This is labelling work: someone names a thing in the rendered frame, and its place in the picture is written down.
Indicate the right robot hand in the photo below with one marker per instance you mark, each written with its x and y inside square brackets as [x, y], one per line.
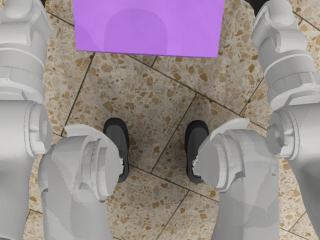
[256, 5]

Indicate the left robot upper arm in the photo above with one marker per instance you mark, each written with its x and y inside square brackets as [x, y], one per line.
[25, 132]

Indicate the right robot thigh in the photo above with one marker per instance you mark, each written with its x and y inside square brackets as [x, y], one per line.
[238, 165]

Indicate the right robot upper arm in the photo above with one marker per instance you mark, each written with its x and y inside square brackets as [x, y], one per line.
[294, 134]

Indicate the carton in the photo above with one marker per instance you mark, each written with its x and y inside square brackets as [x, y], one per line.
[173, 28]

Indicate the robot right forearm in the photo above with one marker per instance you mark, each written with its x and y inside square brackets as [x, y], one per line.
[287, 65]

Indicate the robot right shin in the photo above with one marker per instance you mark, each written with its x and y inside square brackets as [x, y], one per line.
[199, 164]

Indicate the robot left forearm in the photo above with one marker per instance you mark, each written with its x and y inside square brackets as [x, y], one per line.
[24, 32]

